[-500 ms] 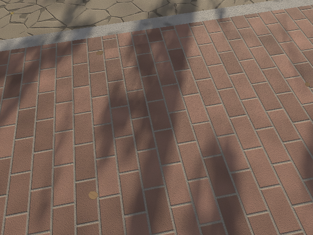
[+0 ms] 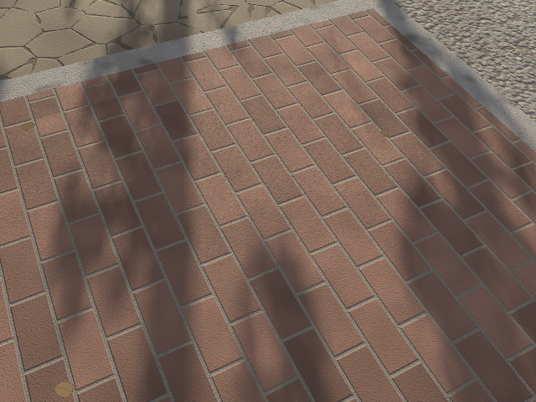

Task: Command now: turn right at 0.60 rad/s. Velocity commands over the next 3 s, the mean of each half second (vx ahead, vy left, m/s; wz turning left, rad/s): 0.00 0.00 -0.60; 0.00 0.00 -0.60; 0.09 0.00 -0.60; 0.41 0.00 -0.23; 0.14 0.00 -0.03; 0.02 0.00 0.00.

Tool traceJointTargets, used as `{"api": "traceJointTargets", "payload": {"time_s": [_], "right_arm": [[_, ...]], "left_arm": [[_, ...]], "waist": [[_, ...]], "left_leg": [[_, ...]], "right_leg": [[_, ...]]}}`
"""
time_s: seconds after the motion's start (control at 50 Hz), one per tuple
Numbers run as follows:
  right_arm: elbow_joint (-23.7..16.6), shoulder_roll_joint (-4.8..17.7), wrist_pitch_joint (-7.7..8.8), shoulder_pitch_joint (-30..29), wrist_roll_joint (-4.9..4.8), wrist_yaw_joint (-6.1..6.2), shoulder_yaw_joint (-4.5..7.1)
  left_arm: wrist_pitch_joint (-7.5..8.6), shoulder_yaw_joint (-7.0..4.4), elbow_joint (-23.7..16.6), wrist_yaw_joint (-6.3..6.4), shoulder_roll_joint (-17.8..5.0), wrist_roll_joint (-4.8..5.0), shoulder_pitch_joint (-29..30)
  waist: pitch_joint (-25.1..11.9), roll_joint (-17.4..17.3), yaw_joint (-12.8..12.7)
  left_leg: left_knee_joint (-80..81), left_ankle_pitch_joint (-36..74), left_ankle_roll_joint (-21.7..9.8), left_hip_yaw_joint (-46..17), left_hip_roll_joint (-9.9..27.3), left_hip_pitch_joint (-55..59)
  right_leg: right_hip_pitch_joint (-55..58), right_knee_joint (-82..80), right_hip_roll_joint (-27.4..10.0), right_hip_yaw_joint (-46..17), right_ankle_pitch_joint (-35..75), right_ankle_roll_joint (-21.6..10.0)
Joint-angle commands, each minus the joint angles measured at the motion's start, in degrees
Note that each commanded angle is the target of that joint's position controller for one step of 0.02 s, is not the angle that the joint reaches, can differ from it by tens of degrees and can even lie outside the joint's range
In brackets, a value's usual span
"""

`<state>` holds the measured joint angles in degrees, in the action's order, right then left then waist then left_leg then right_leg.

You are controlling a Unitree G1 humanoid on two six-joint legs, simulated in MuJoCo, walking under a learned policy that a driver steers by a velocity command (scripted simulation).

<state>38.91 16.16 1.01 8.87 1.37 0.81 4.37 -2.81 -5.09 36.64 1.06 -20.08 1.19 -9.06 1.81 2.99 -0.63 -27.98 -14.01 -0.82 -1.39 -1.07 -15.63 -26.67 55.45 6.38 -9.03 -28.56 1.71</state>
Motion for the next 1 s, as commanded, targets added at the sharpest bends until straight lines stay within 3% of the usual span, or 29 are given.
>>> {"api": "traceJointTargets", "payload": {"time_s": [0.02,0.06,0.14,0.22,0.28,0.3,0.32,0.34,0.36,0.38,0.4,0.42,0.48,0.56,0.66,0.74,0.78,0.8,0.82,0.84,0.86,0.88,0.9,0.92,0.96,1.0], "right_arm": [[-5.14,6.88,0.44,-4.37,-0.98,0.9,1.47],[-4.76,7.33,-0.18,-2.79,-0.56,1.4,1.48],[-4.02,9.88,-1.14,-0.38,-0.48,1.61,2.49],[-3.75,11.85,-1.42,-1.41,-1.49,0.6,3.22],[-3.19,11.64,-1.22,-2.66,-3.21,0.3,3.19],[-1.94,9.64,-0.96,0.06,-3.22,0.12,2.68],[-2.29,6.42,-0.86,1.82,-1.14,-0.16,1.75],[-5.77,4.62,-0.77,-2.1,0.9,0.28,0.73],[-6.36,7.57,-0.72,-5.79,-0.46,0.88,1.59],[-6.02,8.82,-0.91,-6.08,-1.49,1.05,2.04],[-4.88,9.12,-1.05,-4.91,-1.28,1.37,2.43],[-4.32,9.58,-1.26,-4.42,-0.87,1.66,2.66],[-3.35,7.95,-1.13,-1.99,-0.91,1.11,2.37],[-3.99,6.35,-0.97,-4.27,-1.13,0.98,1.57],[-4.5,6.61,-0.24,-5.19,-1.58,0.23,1.48],[-4.53,6.92,0.71,-3.54,-1.97,-0.6,1.73],[-3.38,6.88,1.17,-0.06,-1.76,-0.83,2.07],[-3.22,9.19,1.15,1.28,-1.13,-0.58,2.68],[-4.25,13.7,0.66,-0.88,-0.09,-0.14,3.33],[-4.15,12.96,0.64,0.03,1.27,-0.41,3.26],[-4.82,10.37,0.76,-1.51,0.65,-0.27,2.38],[-5.08,8.18,0.61,-3.54,0.05,0.1,1.77],[-5.39,7.27,0.39,-4.81,-0.68,0.43,1.45],[-5.4,7.05,0.22,-4.91,-1.11,0.74,1.22],[-4.95,7.52,-0.38,-3.16,-0.6,1.28,1.23],[-4.33,8.54,-0.92,-0.79,-0.32,1.59,1.65]], "left_arm": [[-0.46,-3.01,-1.93,0.38,-7.3,0.12,-3.6],[-0.59,-2.21,-3.19,-0.01,-4.82,0.57,-1.47],[-0.27,-1.04,-5.64,-0.79,-2.75,0.13,2.11],[-0.54,-1.08,-6.16,-1.68,-3.36,0.09,0.87],[-0.89,-1.72,-5.18,-2.23,-3.42,0.11,-3.56],[-0.86,-2.39,-4.43,-1.83,-4.7,-0.04,-5.97],[-0.53,-3.94,-4.96,-1.0,-10.43,0.03,-8.02],[0.44,-4.19,-6.88,-0.84,-14.97,-1.43,-6.99],[1.85,-3.66,-6.51,-1.44,-12.39,-2.91,-8.44],[2.7,-2.81,-5.69,-1.41,-10.6,-2.63,-6.08],[2.84,-2.47,-5.53,-0.97,-8.98,-1.49,-2.98],[2.61,-1.77,-5.82,-0.57,-7.46,-0.52,-0.67],[2.03,-1.1,-6.09,0.38,-6.84,-0.98,0.31],[1.72,-1.37,-5.5,0.84,-7.66,-0.69,-0.97],[1.1,-1.82,-5.68,0.34,-8.8,-0.76,-0.16],[0.61,-1.88,-5.89,-0.15,-8.68,-0.13,1.41],[0.29,-1.65,-6.28,0.14,-7.95,0.7,3.44],[0.34,-1.17,-6.29,0.35,-6.12,0.5,1.93],[0.57,-0.37,-6.3,0.23,-3.07,-0.2,-1.92],[1.03,-1.78,-6.39,0.44,-7.34,-0.1,-1.48],[1.09,-3.1,-5.17,0.49,-10.81,-0.35,-3.05],[0.72,-3.48,-3.94,0.47,-10.69,0.0,-3.37],[0.04,-3.3,-3.02,0.67,-9.01,0.14,-3.94],[-0.39,-2.93,-3.06,0.57,-7.63,0.21,-3.64],[-0.45,-2.14,-4.16,0.21,-5.19,0.67,-1.46],[-0.25,-1.51,-5.57,-0.02,-3.97,0.59,1.22]], "waist": [[-2.96,-10.47,-1.07],[-2.66,-11.71,0.36],[-5.43,-13.17,2.94],[-6.21,-14.26,2.64],[-6.3,-13.14,-0.47],[-6.72,-9.79,-1.05],[-7.06,4.27,-0.29],[-6.57,15.31,-0.26],[-10.28,9.5,-4.34],[-7.25,7.21,-2.46],[-5.63,4.63,-0.86],[-4.77,4.46,-0.04],[-6.98,4.41,1.23],[-6.34,4.7,-0.08],[-5.51,5.9,-0.88],[-6.51,6.53,-0.3],[-7.09,5.76,2.28],[-8.43,2.2,1.82],[-8.37,-12.95,-1.95],[-6.21,-18.15,-0.32],[-5.35,-12.93,-0.87],[-4.31,-10.64,-1.49],[-3.31,-9.99,-1.56],[-2.51,-10.4,-0.85],[-2.45,-11.54,0.61],[-3.79,-12.58,2.57]], "left_leg": [[8.93,18.84,-10.49,-11.9,16.15,7.55],[9.45,20.05,-10.73,-7.3,14.28,8.52],[8.63,22.68,-12.1,-4.8,16.8,13.33],[7.64,23.75,-11.59,-1.91,18.36,10.65],[2.14,19.99,-7.87,0.96,17.97,7.94],[-3.08,14.45,-4.21,3.94,15.99,3.49],[-17.82,-2.78,1.7,9.8,10.34,-9.13],[-31.29,-26.06,5.49,6.82,2.25,-23.41],[-39.54,-26.2,5.18,-0.85,2.28,-23.26],[-41.17,-21.17,4.23,-2.23,3.42,-23.69],[-39.47,-15.87,3.89,-2.62,4.2,-23.81],[-37.87,-12.31,4.13,-2.8,4.38,-23.29],[-37.68,-6.13,5.43,-1.9,2.07,-18.66],[-26.01,-4.78,6.18,-2.7,1.0,-17.91],[-15.98,-7.09,5.59,-3.71,-0.65,-11.76],[-7.1,-6.96,4.33,-3.89,-1.74,-6.4],[5.4,3.12,2.91,-2.84,-1.26,1.37],[7.74,9.48,0.7,-6.66,4.68,8.27],[8.63,21.95,-5.73,-18.76,16.61,13.35],[10.19,27.13,-14.91,-27.9,24.16,10.25],[9.85,25.2,-15.86,-24.62,24.19,8.67],[9.18,21.63,-13.21,-18.89,20.17,7.78],[8.83,18.5,-11.07,-14.39,16.92,7.94],[8.75,19.58,-10.85,-11.95,15.98,8.33],[9.29,21.37,-11.18,-7.44,14.24,9.64],[9.06,23.29,-12.26,-6.51,15.58,13.85]], "right_leg": [[-8.76,15.4,-4.08,1.3,2.1,3.53],[-8.86,11.76,-4.86,4.57,4.67,4.57],[-5.74,-0.16,-7.72,7.34,3.87,4.9],[2.77,-11.08,-7.61,11.31,5.34,2.9],[11.55,-25.94,-5.95,13.73,15.16,-0.89],[18.51,-31.48,-5.3,11.91,21.2,-2.88],[28.27,-34.69,-15.7,-3.7,39.04,-7.03],[28.68,-33.4,-28.63,-21.62,53.47,-19.18],[25.75,-35.52,-29.05,-21.72,47.18,-23.41],[23.76,-35.91,-25.21,-16.22,41.16,-20.2],[22.41,-35.84,-21.69,-12.49,35.83,-16.58],[21.18,-35.67,-19.97,-10.78,35.64,-14.73],[19.16,-35.44,-17.43,-8.53,39.25,-14.63],[20.69,-34.8,-16.4,-11.04,33.68,-14.55],[17.37,-33.59,-15.96,-16.96,29.1,-14.94],[18.23,-30.95,-14.87,-21.66,34.37,-14.09],[16.08,-28.29,-12.13,-21.29,32.07,-11.18],[11.48,-24.39,-9.56,-18.74,22.91,-8.15],[2.27,-12.67,-1.41,-8.23,2.32,-4.11],[-4.86,0.01,1.52,-1.72,-10.82,-0.86],[-5.64,9.2,-2.13,-1.47,-7.68,0.97],[-6.01,12.23,-3.05,-0.67,-3.8,1.99],[-6.89,14.18,-3.47,0.06,-0.74,3.12],[-8.22,15.52,-3.82,0.83,1.67,4.03],[-8.31,11.97,-4.58,4.14,4.11,4.97],[-8.81,6.48,-6.02,5.52,4.05,5.51]]}}
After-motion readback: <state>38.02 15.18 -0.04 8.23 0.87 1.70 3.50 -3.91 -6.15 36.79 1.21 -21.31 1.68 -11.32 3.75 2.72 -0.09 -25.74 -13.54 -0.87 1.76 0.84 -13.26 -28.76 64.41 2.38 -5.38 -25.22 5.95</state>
